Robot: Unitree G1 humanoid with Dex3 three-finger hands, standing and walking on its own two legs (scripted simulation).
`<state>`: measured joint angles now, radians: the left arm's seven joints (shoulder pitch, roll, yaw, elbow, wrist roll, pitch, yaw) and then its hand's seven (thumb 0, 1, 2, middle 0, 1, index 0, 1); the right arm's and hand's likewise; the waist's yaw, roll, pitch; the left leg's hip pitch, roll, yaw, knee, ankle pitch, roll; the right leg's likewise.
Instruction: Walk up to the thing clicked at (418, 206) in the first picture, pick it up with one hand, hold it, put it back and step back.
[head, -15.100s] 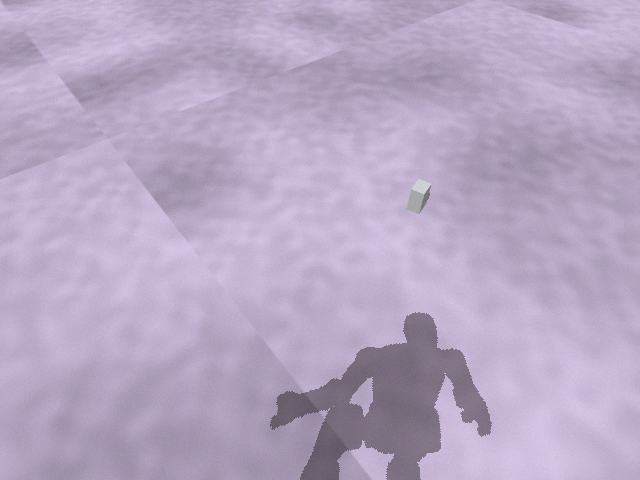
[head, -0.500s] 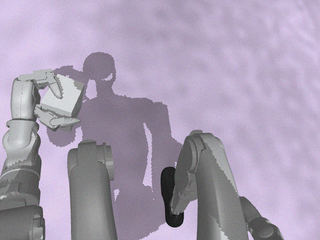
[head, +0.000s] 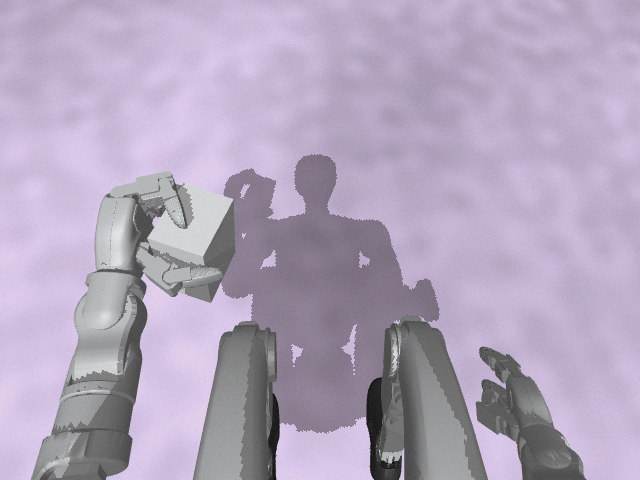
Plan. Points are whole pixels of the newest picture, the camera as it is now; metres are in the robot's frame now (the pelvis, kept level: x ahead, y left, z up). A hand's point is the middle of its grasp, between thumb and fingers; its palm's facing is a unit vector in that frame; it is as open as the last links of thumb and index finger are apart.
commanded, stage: hold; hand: left
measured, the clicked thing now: (198, 246) +0.38 +0.17 -0.04
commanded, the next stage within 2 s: crouch in 1.86 s
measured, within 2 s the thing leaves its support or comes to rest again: neither
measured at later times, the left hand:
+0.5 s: hand (114, 155) +0.38 +0.18 +0.18, palm faces +0.01 -1.00 -0.06, open 8.1 cm
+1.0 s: hand (67, 41) +0.39 +0.17 +0.26, palm faces +0.01 -1.00 -0.03, open 8.3 cm
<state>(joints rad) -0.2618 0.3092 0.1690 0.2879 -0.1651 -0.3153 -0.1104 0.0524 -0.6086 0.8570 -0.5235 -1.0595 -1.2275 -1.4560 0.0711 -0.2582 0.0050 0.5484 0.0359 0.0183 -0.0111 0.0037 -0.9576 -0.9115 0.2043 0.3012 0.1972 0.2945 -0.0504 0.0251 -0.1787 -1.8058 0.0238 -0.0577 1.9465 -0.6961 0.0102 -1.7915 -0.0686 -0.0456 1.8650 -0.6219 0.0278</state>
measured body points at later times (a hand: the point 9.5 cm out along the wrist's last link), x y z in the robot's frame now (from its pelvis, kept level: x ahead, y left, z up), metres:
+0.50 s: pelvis +0.03 +0.00 +0.15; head +0.13 +0.03 +0.59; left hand +0.37 +0.23 +0.18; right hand +0.19 -0.25 +0.05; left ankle +0.07 +0.11 -0.45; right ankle +0.09 -0.14 -0.45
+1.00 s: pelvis +0.06 +0.00 +0.22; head +0.12 +0.02 +0.67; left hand +0.39 +0.23 +0.26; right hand +0.20 -0.24 +0.12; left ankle +0.07 +0.12 -0.45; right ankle +0.09 -0.14 -0.45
